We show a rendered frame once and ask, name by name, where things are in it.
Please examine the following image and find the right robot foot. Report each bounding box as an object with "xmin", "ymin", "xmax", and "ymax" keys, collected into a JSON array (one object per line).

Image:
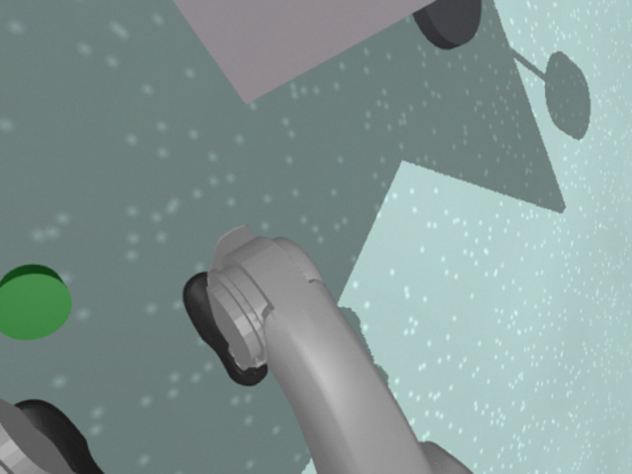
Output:
[{"xmin": 183, "ymin": 272, "xmax": 268, "ymax": 386}]

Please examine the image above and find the left robot foot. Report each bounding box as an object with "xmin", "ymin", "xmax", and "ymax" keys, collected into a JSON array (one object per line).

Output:
[{"xmin": 14, "ymin": 399, "xmax": 105, "ymax": 474}]

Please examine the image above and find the right robot hand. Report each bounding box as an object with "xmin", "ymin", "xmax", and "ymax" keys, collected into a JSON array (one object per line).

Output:
[{"xmin": 419, "ymin": 441, "xmax": 474, "ymax": 474}]

